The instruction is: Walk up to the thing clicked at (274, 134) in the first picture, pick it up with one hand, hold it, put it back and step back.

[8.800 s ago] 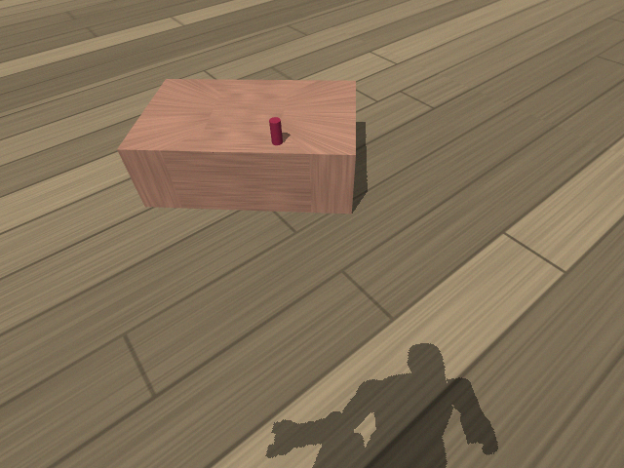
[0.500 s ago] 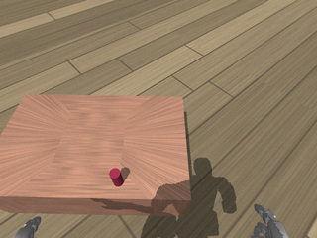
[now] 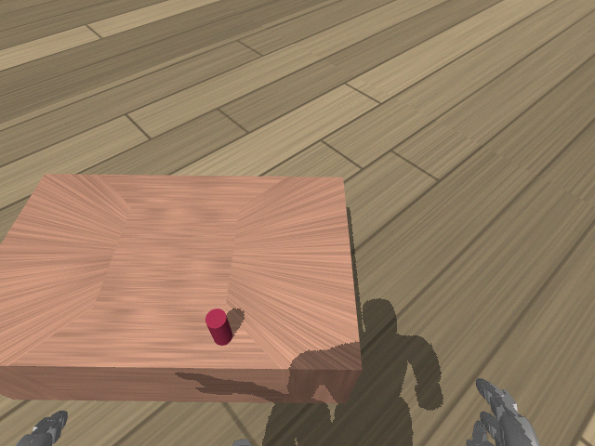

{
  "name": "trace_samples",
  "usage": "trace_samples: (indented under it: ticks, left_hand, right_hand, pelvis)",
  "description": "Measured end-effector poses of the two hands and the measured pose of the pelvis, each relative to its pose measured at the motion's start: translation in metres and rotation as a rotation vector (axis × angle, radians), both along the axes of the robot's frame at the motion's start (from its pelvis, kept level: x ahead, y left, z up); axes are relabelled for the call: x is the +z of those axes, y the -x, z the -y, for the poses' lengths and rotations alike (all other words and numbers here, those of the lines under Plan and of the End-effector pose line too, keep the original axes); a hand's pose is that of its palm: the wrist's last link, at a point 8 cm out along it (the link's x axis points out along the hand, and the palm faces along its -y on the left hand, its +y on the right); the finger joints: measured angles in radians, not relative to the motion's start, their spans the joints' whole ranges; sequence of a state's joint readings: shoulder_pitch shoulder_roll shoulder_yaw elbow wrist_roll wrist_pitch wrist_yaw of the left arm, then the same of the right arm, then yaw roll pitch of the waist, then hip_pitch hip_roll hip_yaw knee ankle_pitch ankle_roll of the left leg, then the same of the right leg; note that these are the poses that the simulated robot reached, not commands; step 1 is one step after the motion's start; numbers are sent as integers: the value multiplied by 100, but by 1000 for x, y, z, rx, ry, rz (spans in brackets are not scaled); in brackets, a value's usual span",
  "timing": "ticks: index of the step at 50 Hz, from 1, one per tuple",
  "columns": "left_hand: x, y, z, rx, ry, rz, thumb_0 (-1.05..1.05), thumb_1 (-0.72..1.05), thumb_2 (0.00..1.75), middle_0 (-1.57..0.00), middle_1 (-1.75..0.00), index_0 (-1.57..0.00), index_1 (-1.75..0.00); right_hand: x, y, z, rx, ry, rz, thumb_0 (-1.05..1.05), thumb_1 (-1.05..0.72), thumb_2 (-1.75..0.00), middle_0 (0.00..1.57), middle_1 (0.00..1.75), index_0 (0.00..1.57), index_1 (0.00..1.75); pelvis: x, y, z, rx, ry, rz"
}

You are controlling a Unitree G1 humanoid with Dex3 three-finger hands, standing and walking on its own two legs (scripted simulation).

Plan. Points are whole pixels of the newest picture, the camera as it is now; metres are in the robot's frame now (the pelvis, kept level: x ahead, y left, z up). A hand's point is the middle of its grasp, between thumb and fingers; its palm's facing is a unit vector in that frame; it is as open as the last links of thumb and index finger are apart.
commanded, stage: go down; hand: left
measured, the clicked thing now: (219, 327) +0.44 +0.18 -0.33
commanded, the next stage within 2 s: approach in 1.72 s
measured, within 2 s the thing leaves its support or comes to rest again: neither
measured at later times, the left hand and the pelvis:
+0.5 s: hand (59, 376) +0.26 +0.34 -0.05, palm faces +0.15 -0.96 -0.24, open 17.5 cm; pelvis -0.02 +0.01 -0.01, yaw +0 degrees
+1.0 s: hand (48, 339) +0.30 +0.36 -0.04, palm faces +0.14 -0.98 -0.17, open 17.3 cm; pelvis -0.03 +0.00 -0.01, yaw -1 degrees
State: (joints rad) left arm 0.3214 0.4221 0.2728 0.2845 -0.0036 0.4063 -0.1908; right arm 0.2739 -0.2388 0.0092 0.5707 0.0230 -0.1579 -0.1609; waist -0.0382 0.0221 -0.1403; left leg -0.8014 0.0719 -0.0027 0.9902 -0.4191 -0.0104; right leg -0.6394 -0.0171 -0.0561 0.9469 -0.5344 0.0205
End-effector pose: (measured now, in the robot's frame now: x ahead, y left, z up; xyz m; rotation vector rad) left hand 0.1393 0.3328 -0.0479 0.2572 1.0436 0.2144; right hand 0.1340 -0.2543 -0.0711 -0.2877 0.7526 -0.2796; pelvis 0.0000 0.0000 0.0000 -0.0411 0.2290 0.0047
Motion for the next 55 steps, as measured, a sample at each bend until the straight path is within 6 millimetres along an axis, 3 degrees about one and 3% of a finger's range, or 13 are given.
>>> trace_samples:
  ticks: [7,11,19,24,29,38,43,55]
  left_hand:
    - [1,7,-3,7,-1,4,-1,-56,2,-9,-2,-7,-4]
    - [2,1,-8,15,-6,34,-1,-57,2,-9,-2,-7,-3]
    - [16,-56,-34,30,-9,213,-1,-56,3,-8,-2,-7,-3]
    - [24,-91,-47,24,38,270,-1,-54,3,-8,-2,-6,-3]
    - [29,-113,-55,-2,79,311,-1,-53,3,-7,-1,-6,-3]
    - [18,-115,-61,-24,106,351,-1,-52,3,-7,-1,-5,-3]
    - [21,-118,-66,-18,97,412,-1,-50,4,-7,0,-5,-2]
    - [34,-153,-75,-37,112,508,-1,-48,4,-7,0,-5,-2]
  right_hand:
    - [2,1,-6,0,9,40,1,-90,-89,21,30,20,30]
    - [3,1,-9,14,19,55,1,-89,-89,21,30,20,30]
    - [-4,12,-7,37,48,28,1,-90,-89,21,30,20,30]
    - [-8,32,0,14,59,-31,1,-91,-90,21,30,20,30]
    - [-10,55,9,-14,72,-98,1,-92,-90,21,30,20,30]
    - [-18,82,17,-26,80,-212,1,-93,-90,21,30,20,30]
    - [-21,80,16,1,88,-233,1,-92,-90,21,30,20,30]
    - [-24,75,20,41,107,-234,0,-90,-89,21,30,20,30]
  pelvis:
    - [-3,4,-4,5,7,6]
    - [-4,8,-6,9,10,8]
    - [-9,17,-4,11,13,-2]
    - [-8,18,-5,4,16,-13]
    - [-7,15,-7,-11,13,-28]
    - [-10,16,-8,-25,9,-50]
    - [-11,21,-6,-20,9,-52]
    - [-18,30,-4,-18,15,-84]
